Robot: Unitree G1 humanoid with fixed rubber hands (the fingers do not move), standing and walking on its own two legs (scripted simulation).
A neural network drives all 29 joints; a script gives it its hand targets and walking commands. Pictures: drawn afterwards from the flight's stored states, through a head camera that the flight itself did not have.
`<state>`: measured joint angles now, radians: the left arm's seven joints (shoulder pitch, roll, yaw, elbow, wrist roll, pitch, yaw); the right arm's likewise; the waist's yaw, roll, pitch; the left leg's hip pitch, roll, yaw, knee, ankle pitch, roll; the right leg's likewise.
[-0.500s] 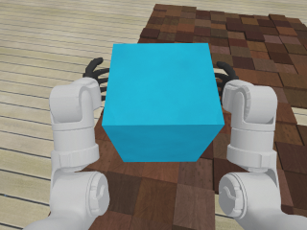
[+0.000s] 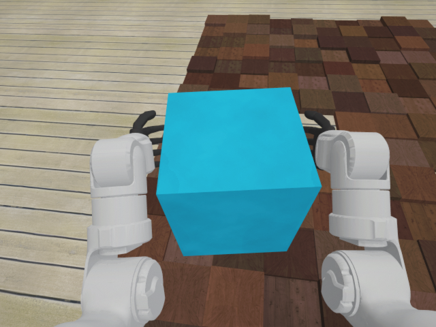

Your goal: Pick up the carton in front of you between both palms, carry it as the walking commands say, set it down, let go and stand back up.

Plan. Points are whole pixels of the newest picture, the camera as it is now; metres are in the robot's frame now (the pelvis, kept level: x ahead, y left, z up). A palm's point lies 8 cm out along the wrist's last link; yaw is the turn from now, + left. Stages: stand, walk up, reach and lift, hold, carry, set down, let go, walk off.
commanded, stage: carry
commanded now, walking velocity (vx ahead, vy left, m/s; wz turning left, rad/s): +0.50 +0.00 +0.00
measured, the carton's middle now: (232, 178) +0.38 -0.01 +0.08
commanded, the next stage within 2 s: none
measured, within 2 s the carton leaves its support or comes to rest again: neither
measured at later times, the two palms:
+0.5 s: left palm (124, 68) +0.67 +0.23 +0.15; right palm (250, 64) +0.65 -0.07 +0.15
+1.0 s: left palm (145, 43) +0.93 +0.23 +0.09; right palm (238, 38) +0.94 -0.07 +0.08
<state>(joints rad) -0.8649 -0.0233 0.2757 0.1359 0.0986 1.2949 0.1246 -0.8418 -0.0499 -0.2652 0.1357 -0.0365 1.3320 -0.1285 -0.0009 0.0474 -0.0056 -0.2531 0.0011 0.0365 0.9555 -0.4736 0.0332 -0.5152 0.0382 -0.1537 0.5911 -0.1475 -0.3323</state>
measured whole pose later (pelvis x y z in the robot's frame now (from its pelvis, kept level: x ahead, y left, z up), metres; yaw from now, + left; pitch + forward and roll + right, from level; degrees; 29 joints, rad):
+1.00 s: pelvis +0.58 +0.07 -0.01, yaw +1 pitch +4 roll +0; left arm -0.64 -0.04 0.20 0.18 0.09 1.18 0.12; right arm -0.64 -0.01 -0.19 0.20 -0.05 1.20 -0.12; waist 0.02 0.01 -0.04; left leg -0.43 -0.01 0.01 1.21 -0.45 0.01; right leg -0.41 0.06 -0.16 0.50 -0.19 -0.14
